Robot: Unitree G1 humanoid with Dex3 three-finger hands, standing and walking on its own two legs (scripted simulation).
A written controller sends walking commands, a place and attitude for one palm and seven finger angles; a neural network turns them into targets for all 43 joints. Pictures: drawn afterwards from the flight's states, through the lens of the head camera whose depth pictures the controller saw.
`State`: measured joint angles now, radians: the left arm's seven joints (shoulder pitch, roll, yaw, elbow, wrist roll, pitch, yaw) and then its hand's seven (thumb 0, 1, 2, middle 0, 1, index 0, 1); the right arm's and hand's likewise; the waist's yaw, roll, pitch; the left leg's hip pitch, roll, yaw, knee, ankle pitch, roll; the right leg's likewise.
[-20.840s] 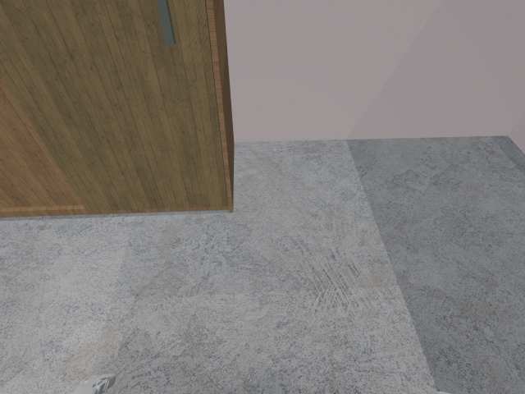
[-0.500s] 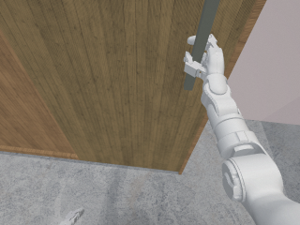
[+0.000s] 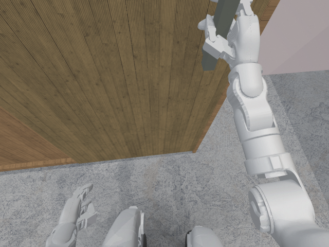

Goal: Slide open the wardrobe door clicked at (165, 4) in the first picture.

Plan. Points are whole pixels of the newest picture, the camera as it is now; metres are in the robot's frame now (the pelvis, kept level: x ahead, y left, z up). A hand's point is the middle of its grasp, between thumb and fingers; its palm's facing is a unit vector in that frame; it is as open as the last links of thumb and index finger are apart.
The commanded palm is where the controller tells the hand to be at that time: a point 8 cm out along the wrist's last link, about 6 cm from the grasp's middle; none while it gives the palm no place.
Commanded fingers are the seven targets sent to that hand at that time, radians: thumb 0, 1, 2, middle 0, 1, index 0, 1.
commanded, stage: step sideways, sliding the door along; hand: right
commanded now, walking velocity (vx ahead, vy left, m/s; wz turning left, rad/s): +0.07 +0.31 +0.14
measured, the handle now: out of the picture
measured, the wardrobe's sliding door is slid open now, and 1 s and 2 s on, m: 0.00 0.13 0.27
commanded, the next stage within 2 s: none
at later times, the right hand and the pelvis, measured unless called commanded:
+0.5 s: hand (194, 38) +0.47 -0.06 +0.19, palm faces +0.30 +0.95 -0.08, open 6.8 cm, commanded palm +0.43 -0.01 +0.19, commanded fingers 0.00 -0.90 -0.90 0.45 1.40 0.45 1.40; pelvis +0.07 +0.13 -0.01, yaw -5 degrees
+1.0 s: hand (135, 44) +0.45 +0.04 +0.19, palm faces +0.10 +0.99 +0.04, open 7.2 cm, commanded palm +0.42 +0.11 +0.19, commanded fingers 0.00 -0.90 -0.90 0.45 1.40 0.45 1.40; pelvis +0.16 +0.14 +0.00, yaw -4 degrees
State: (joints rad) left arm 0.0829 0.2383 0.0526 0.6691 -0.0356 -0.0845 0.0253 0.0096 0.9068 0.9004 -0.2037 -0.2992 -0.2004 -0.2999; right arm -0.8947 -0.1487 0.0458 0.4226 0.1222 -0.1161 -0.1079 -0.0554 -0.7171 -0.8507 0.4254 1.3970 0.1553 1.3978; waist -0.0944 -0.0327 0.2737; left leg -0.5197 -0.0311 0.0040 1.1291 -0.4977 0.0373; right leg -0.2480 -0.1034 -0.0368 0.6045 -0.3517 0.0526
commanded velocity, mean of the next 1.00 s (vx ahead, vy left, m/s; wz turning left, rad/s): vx -0.15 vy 0.00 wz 0.24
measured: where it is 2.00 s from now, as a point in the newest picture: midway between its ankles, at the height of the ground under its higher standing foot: outside the picture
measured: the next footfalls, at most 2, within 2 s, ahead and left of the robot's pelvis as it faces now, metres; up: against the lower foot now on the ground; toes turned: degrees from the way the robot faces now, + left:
left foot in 0.20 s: +0.19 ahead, +0.26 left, +0.00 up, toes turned +3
right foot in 0.38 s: +0.05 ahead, -0.02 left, -0.01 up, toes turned -10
